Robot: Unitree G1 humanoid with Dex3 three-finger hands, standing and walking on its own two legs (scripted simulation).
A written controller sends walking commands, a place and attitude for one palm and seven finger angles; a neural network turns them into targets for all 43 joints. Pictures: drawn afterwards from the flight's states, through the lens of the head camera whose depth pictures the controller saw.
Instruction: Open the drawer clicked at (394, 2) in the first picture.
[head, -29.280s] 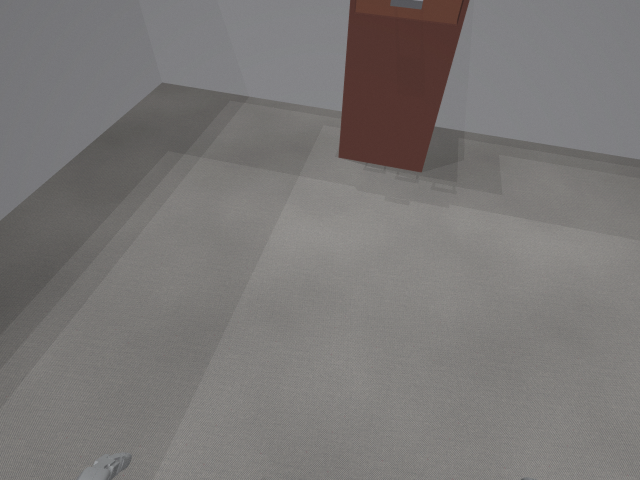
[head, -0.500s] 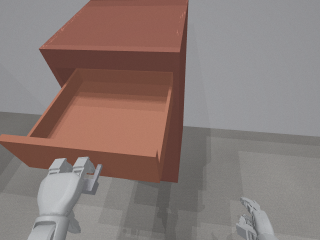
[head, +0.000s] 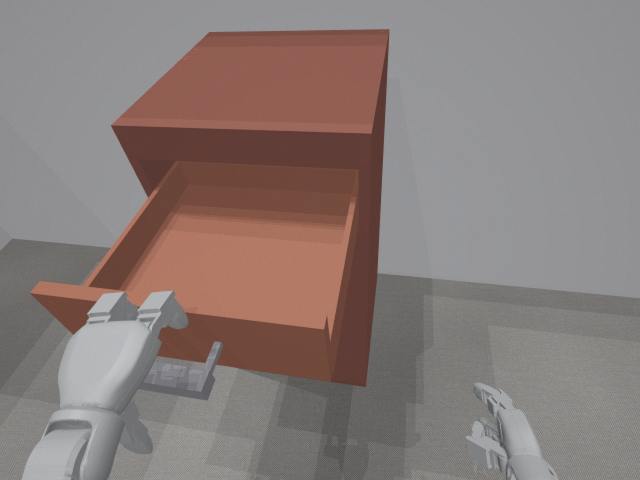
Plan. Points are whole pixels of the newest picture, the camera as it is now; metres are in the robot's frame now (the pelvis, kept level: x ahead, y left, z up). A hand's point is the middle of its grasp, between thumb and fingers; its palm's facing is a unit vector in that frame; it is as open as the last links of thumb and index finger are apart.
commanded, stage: lift the hand off the handle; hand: left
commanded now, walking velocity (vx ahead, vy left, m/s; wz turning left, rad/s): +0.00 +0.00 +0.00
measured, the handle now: (173, 361) +0.24 +0.24 +0.02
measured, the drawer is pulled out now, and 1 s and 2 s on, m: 0.30 0.30 0.30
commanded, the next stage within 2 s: draw the hand back to the body in 0.72 s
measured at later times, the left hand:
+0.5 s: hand (118, 324) +0.21 +0.24 +0.15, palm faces +0.15 -0.07 -0.99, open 13.8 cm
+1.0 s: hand (108, 320) +0.21 +0.24 +0.17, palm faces +0.14 -0.06 -0.99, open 13.8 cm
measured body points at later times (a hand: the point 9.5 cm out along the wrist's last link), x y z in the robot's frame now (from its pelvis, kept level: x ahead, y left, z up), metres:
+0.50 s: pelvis +0.00 +0.01 +0.01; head -0.01 -0.03 +0.46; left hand +0.20 +0.24 +0.21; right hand +0.23 -0.19 -0.08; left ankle -0.02 +0.12 -0.73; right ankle +0.01 -0.11 -0.73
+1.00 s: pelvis -0.01 +0.00 +0.01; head -0.01 -0.04 +0.46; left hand +0.19 +0.24 +0.22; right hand +0.23 -0.20 -0.08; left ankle -0.02 +0.12 -0.73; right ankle +0.01 -0.11 -0.73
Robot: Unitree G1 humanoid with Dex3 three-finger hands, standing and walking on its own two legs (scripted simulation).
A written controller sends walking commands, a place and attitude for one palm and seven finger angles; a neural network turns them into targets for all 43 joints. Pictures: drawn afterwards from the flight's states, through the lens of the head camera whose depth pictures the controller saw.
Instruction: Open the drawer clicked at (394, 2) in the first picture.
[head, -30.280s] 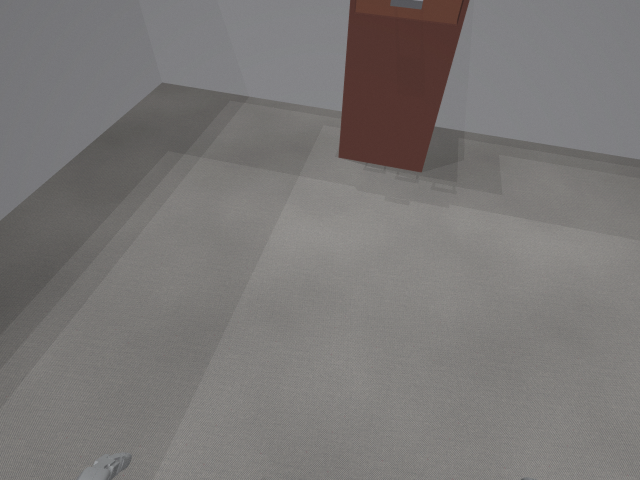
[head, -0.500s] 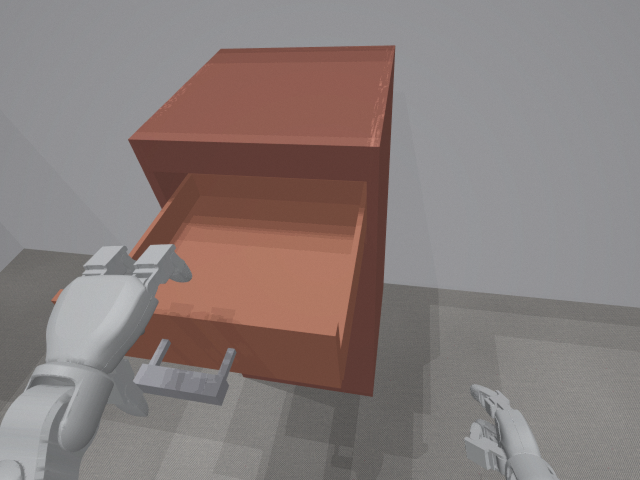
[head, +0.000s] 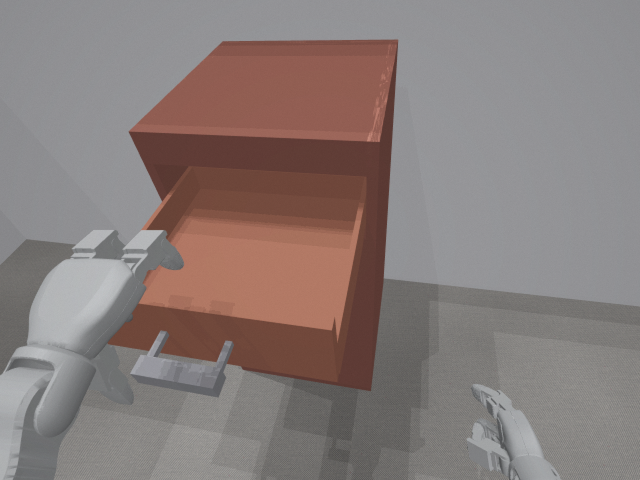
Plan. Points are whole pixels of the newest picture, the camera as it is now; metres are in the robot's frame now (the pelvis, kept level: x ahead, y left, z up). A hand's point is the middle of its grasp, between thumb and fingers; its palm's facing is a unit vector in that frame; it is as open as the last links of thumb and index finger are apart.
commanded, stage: draw the hand back to the body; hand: left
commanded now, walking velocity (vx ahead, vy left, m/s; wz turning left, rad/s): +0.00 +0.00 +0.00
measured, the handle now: (186, 359) +0.25 +0.24 +0.01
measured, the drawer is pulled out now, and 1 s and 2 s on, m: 0.30 0.30 0.30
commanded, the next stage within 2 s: step back with the hand held close in 1.42 s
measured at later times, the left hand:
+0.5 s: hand (114, 325) +0.20 +0.24 +0.16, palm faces +0.26 -0.50 -0.83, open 13.8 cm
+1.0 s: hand (125, 310) +0.21 +0.22 +0.18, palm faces +0.39 -0.82 -0.41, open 10.6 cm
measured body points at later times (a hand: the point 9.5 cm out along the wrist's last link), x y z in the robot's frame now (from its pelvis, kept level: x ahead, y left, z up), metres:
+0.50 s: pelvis +0.00 +0.00 +0.00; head +0.00 -0.04 +0.45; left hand +0.18 +0.26 +0.21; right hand +0.23 -0.20 -0.08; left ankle -0.01 +0.12 -0.74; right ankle +0.02 -0.11 -0.74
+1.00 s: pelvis +0.02 -0.01 +0.00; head +0.02 -0.03 +0.45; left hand +0.18 +0.26 +0.20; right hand +0.22 -0.22 -0.08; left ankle -0.01 +0.12 -0.74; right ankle +0.02 -0.11 -0.74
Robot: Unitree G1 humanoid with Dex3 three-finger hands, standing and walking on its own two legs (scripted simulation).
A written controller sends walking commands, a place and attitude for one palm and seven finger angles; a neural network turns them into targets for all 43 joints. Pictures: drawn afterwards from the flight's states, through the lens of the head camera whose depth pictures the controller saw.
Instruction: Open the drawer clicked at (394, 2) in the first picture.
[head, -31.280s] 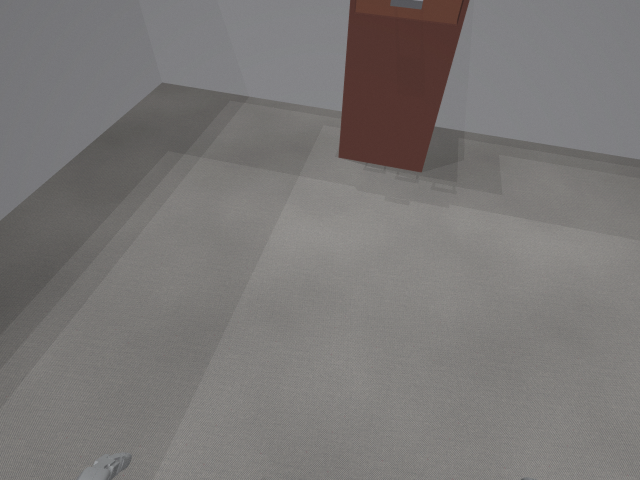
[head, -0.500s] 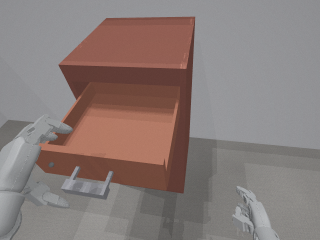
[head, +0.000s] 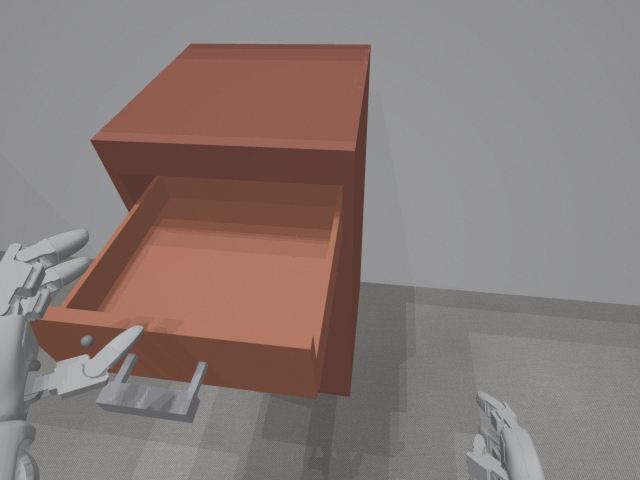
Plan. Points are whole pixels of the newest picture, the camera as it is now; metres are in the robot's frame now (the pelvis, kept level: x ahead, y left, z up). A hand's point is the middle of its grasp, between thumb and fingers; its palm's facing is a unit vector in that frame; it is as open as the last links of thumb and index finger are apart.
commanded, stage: draw the hand back to the body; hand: left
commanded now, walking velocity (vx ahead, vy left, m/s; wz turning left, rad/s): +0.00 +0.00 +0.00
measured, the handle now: (157, 383) +0.22 +0.24 +0.01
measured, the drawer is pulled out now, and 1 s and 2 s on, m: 0.30 0.30 0.30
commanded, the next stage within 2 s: step back with the hand held close in 0.42 s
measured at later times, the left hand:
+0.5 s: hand (72, 360) +0.16 +0.23 +0.18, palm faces +0.44 -0.81 -0.39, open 7.5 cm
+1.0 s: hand (27, 393) +0.14 +0.26 +0.18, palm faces +0.35 -0.79 -0.51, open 7.4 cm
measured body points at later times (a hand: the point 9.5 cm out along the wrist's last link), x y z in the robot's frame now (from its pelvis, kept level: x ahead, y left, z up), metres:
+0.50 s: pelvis -0.01 -0.01 +0.00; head -0.03 -0.04 +0.45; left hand +0.14 +0.27 +0.20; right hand +0.19 -0.22 -0.08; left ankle -0.03 +0.13 -0.74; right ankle -0.01 -0.10 -0.74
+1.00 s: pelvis -0.05 +0.02 -0.01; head -0.03 +0.03 +0.44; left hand +0.11 +0.30 +0.20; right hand +0.13 -0.22 -0.08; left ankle -0.03 +0.13 -0.74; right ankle -0.01 -0.10 -0.74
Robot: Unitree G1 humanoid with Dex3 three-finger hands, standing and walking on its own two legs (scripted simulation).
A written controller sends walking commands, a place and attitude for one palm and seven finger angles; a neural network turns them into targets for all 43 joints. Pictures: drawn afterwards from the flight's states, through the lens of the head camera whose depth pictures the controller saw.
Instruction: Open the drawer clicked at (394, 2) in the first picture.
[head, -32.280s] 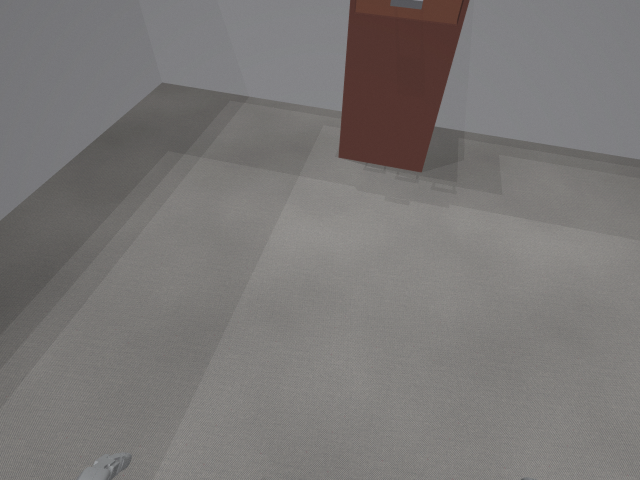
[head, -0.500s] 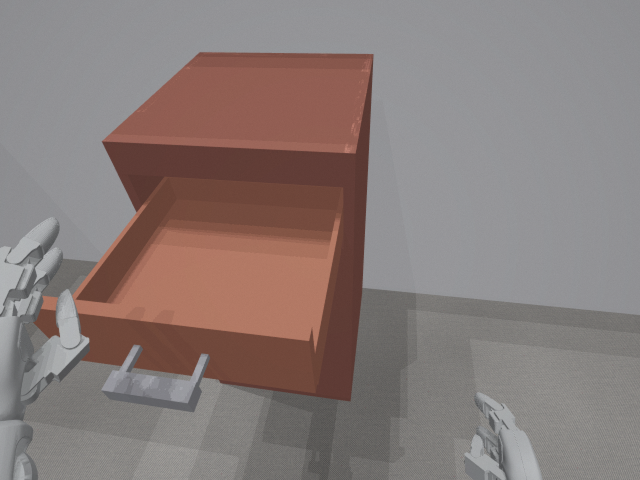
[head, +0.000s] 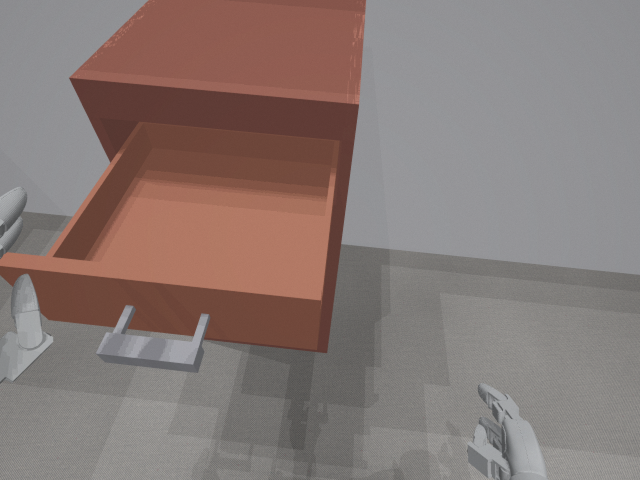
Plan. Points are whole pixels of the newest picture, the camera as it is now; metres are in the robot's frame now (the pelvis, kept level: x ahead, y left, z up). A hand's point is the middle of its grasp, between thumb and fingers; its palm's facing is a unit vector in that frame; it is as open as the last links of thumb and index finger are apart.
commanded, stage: step back with the hand held close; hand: left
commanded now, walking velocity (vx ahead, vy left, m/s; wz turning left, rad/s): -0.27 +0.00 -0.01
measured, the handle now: (159, 334) +0.28 +0.22 +0.01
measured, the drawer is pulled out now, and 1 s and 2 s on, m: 0.30 0.30 0.30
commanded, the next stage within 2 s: stop stepping back and stand still in 0.82 s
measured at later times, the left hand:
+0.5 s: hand out of the picture +0.14 +0.24 +0.20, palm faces +0.41 -0.79 -0.46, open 7.4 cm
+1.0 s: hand out of the picture +0.00 +0.22 +0.19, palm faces +0.34 -0.82 -0.46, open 7.4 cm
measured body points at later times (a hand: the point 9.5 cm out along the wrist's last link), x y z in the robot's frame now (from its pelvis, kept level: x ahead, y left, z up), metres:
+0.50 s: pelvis -0.06 +0.00 -0.01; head -0.04 +0.03 +0.44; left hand +0.11 +0.28 +0.22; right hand +0.10 -0.23 -0.08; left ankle +0.02 +0.11 -0.73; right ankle -0.09 -0.11 -0.72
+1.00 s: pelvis -0.19 -0.01 +0.00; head -0.16 +0.01 +0.45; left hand -0.02 +0.26 +0.22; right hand +0.00 -0.23 -0.06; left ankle -0.13 +0.11 -0.73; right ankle -0.20 -0.11 -0.70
